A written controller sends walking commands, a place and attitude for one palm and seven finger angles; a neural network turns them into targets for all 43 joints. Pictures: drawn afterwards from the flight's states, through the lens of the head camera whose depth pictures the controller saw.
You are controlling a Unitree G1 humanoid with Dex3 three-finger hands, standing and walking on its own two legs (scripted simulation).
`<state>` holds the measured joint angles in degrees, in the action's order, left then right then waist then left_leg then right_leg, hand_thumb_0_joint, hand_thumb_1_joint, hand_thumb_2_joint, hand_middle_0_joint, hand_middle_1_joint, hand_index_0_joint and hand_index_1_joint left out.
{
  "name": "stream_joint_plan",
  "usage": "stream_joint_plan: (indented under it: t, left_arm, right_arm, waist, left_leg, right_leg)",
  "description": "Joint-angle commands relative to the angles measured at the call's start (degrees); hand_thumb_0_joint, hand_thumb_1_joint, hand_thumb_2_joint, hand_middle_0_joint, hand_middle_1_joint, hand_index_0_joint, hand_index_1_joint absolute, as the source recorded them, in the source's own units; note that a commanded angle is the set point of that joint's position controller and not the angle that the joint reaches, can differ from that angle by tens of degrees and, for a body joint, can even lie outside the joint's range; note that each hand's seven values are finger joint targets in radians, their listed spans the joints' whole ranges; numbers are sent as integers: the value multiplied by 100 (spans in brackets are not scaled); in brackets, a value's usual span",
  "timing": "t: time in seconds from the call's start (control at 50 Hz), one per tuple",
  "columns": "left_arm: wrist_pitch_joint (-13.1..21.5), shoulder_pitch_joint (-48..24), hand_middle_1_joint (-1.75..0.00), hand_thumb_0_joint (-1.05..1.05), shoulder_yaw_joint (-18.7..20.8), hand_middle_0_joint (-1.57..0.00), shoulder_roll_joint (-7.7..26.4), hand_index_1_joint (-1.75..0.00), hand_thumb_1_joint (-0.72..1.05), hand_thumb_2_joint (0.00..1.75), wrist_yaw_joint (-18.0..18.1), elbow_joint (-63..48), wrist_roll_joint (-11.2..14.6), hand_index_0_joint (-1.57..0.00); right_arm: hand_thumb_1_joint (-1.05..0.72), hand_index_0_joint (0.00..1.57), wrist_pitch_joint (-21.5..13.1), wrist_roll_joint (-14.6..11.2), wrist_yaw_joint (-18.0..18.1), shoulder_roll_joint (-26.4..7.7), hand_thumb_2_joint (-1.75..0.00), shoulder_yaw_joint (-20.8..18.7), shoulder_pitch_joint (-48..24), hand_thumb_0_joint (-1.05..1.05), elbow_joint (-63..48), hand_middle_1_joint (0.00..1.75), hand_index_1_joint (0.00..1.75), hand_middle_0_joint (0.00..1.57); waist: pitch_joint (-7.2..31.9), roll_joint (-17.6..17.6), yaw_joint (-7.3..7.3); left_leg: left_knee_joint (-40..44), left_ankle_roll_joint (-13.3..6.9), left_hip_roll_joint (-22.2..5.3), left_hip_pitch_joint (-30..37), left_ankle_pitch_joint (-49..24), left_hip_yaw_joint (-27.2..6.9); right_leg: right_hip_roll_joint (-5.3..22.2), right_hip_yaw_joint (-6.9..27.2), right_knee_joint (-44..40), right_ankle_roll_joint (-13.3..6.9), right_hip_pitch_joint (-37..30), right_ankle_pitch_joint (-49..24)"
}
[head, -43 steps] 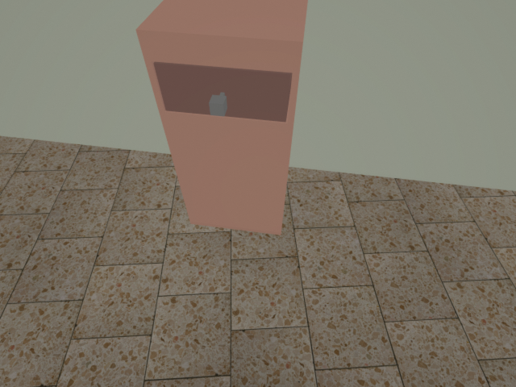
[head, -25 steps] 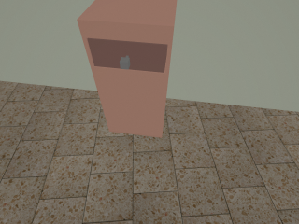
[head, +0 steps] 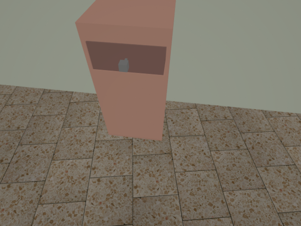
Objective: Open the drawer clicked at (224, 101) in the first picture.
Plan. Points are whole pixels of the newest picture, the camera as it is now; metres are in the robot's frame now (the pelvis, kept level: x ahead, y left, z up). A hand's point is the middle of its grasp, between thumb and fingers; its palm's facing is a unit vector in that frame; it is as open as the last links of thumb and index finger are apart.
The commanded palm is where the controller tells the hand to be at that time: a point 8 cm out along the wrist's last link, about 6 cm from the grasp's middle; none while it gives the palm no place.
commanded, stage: take the last steps up to it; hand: left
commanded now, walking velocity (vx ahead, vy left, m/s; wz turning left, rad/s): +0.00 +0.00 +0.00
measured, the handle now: (124, 63) +0.83 +0.18 -0.05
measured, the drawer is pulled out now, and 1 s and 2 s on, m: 0.00 0.00 0.00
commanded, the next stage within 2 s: come to a stop and stand still in 0.98 s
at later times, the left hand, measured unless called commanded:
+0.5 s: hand out of the picture +0.03 +0.18 -0.19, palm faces -0.02 -0.98 -0.19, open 7.4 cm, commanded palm none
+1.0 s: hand out of the picture +0.15 +0.09 -0.18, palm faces +0.06 -0.99 -0.11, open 7.3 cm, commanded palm none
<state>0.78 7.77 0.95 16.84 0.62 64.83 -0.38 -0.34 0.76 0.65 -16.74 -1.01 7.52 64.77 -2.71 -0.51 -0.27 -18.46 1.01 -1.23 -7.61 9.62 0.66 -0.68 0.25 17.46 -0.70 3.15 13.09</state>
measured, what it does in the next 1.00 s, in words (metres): walks ahead: right foot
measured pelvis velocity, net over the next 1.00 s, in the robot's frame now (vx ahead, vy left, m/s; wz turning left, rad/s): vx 0.19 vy -0.05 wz -0.05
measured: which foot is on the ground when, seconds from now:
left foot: down 0.00-0.64, up 0.66-1.00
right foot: down 0.00-0.44, up 0.46-0.62, down 0.64-1.00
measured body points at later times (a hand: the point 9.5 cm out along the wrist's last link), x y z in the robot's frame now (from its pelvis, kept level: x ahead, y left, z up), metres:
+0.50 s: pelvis +0.06 +0.00 -0.02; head +0.07 +0.00 +0.43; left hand +0.04 +0.23 -0.18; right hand +0.01 -0.21 -0.18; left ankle +0.00 +0.13 -0.75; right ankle -0.03 -0.09 -0.72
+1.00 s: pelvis +0.19 -0.05 +0.00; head +0.21 -0.05 +0.45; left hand +0.15 +0.14 -0.17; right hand +0.25 -0.28 -0.16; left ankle +0.28 +0.09 -0.71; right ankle +0.12 -0.12 -0.75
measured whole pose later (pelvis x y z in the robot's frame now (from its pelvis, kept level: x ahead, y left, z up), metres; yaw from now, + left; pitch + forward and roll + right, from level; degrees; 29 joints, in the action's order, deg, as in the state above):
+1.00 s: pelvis +0.19 -0.05 +0.00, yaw -3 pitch +0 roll +1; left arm 3.8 21.2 1.5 4.1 0.9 65.4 -1.0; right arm -1.2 0.9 -0.2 -9.0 -3.4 9.2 60.3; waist -3.2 0.9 2.1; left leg -42.0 0.8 -4.5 -26.9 15.4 5.0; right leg -1.0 -6.0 19.6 -3.5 2.8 16.5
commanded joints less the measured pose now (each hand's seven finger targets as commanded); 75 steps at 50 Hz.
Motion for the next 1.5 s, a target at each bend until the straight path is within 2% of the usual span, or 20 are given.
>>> stream_joint_plan:
  t: [0.0,0.24,0.34,0.4,0.44,0.52,0.58,0.6,0.62,0.64,0.72,0.86,1.02,1.06,1.1,1.12,1.18,1.36,1.42,1.48]
  left_arm:
    - [138,-88,-30,0,225,-20,1094,-30,90,90,57,-267,-13,-20]
    - [-51,526,-30,0,189,-20,540,-30,90,90,-24,-89,-60,-20]
    - [13,853,-30,0,264,-20,343,-30,90,90,-32,-86,-47,-20]
    - [59,727,-30,0,243,-20,-47,-30,90,90,-38,-248,-50,-20]
    - [143,2,-30,0,192,-20,-201,-30,90,90,-10,-585,-44,-20]
    - [144,-5,-30,0,241,-20,-460,-30,90,90,-132,-766,-20,-20]
    - [114,1251,-30,0,346,-20,-469,-30,90,90,-227,-370,-44,-20]
    - [160,2015,-30,0,437,-20,-178,-30,90,90,-178,-157,-65,-20]
    - [227,2614,-30,0,580,-20,444,-30,90,90,-74,-7,-67,-20]
    - [165,2497,-30,0,533,-20,448,-30,90,90,7,-45,-16,-20]
    - [199,1205,-30,0,356,-20,-297,-30,90,90,122,-441,-88,-20]
    - [381,1859,-30,0,281,-20,-307,-30,90,90,82,-64,-56,-20]
    - [342,1878,-30,0,278,-20,-382,-30,90,90,117,90,-87,-20]
    - [312,1800,-30,0,238,-20,-528,-30,90,90,107,10,-51,-20]
    - [254,1859,-30,0,98,-20,-832,-30,90,90,153,-141,20,-20]
    - [171,1719,-30,0,85,-20,-807,-30,90,90,195,-225,-9,-20]
    - [-69,1716,-30,0,144,-20,-727,-30,90,90,171,-98,-59,-20]
    - [-261,1660,-30,0,325,-20,-439,-30,90,90,84,-571,-142,-20]
    - [-154,1002,-30,0,388,-20,360,-30,90,90,110,-835,-181,-20]
    - [-151,413,-30,0,370,-20,244,-30,90,90,130,-987,-177,-20]
  right_arm:
    - [-90,20,-102,9,91,-1041,-90,-176,-103,0,-268,30,30,20]
    - [-90,20,21,111,-5,-263,-90,-75,494,0,-81,30,30,20]
    - [-90,20,-111,93,30,-53,-90,-88,901,0,-54,30,30,20]
    - [-90,20,-200,118,124,-292,-90,-202,1929,0,267,30,30,20]
    - [-90,20,-219,174,201,-264,-90,-231,2932,0,503,30,30,20]
    - [-90,20,-269,170,200,-64,-90,-202,2193,0,263,30,30,20]
    - [-90,20,-258,98,179,-26,-90,-192,1653,0,125,30,30,20]
    - [-90,20,-265,18,143,120,-90,-190,1616,0,41,30,30,20]
    - [-90,20,-260,-46,77,509,-90,-139,1511,0,-194,30,30,20]
    - [-90,20,-186,-1,54,332,-90,-209,1188,0,-273,30,30,20]
    - [-90,20,-51,94,-27,775,-90,-236,1373,0,-65,30,30,20]
    - [-90,20,-86,31,-98,908,-90,-172,897,0,-383,30,30,20]
    - [-90,20,-183,18,-65,664,-90,-180,371,0,-662,30,30,20]
    - [-90,20,-261,79,34,253,-90,-251,1419,0,-350,30,30,20]
    - [-90,20,-193,69,174,-196,-90,-281,1937,0,-264,30,30,20]
    - [-90,20,-138,63,202,-131,-90,-220,1502,0,-383,30,30,20]
    - [-90,20,-94,32,254,130,-90,-74,485,0,-581,30,30,20]
    - [-90,20,164,53,208,-234,-90,-386,85,0,-857,30,30,20]
    - [-90,20,273,-32,69,401,-90,-319,377,0,-924,30,30,20]
    - [-90,20,353,16,27,363,-90,-351,380,0,-793,30,30,20]
  waist:
    - [360,52,-12]
    - [-445,280,29]
    - [-619,236,-27]
    - [-212,-974,-348]
    - [-363,-1245,-689]
    - [-594,-832,-250]
    - [-2,-422,385]
    - [306,398,705]
    - [411,2177,919]
    - [35,1737,841]
    - [-717,710,106]
    - [-178,449,168]
    - [-250,659,5]
    - [293,-144,-434]
    - [911,-1287,-450]
    - [316,-675,-249]
    - [-97,-1011,72]
    - [335,-590,247]
    - [176,1387,-2]
    - [-102,1211,-5]
  left_leg:
    - [120,-187,-583,450,-1164,-450]
    - [-302,-137,-272,-379,1388,-109]
    - [-755,-192,-275,-503,584,99]
    - [-359,-752,-1172,976,-1012,-1094]
    - [-66,-1424,-2064,1939,-3113,-2031]
    - [203,-1139,-1790,452,-1318,-1136]
    - [-660,-677,-1018,-854,-203,-171]
    - [-1721,-460,-492,-1543,355,260]
    - [-3366,-196,109,-2629,1996,775]
    - [-4611,-224,-69,-2738,2594,256]
    - [-4631,-128,-686,-2440,1322,-52]
    - [-2811,-15,-376,-2361,634,481]
    - [-1395,-175,-85,-1172,197,599]
    - [-868,-477,-443,801,-1206,161]
    - [-405,-1605,-2387,1425,-4389,-1739]
    - [-272,-1630,-2364,433,-4087,-1449]
    - [190,-1183,-1893,-895,-2574,-960]
    - [-400,-846,-1465,-1245,-655,-439]
    - [-2019,-82,3,-1109,1425,454]
    - [-3591,-207,35,-1262,1885,-40]
  right_leg:
    - [738,475,-254,-147,321,-1405]
    - [679,758,-250,-331,940,1716]
    - [679,681,334,-508,855,740]
    - [73,-273,2347,-274,1968,115]
    - [88,-291,3984,-184,3569,2040]
    - [558,-196,3156,-220,2633,1679]
    - [35,-827,1588,-190,151,122]
    - [369,-264,1010,-301,-919,421]
    - [1995,2087,-199,-798,-1331,1384]
    - [2487,3064,-888,-1122,-486,2173]
    - [2060,1703,-903,-1087,1294,1680]
    - [1542,485,-418,-993,-2,-2388]
    - [1469,159,393,-709,71,-3463]
    - [907,-283,1826,-343,1091,-2530]
    - [118,-450,4003,80,2096,2438]
    - [331,-77,4072,58,1864,2460]
    - [541,-69,3351,171,1315,2022]
    - [249,-292,1753,59,884,304]
    - [1744,1331,-132,-640,1609,-379]
    - [1706,1288,-325,-1014,2055,75]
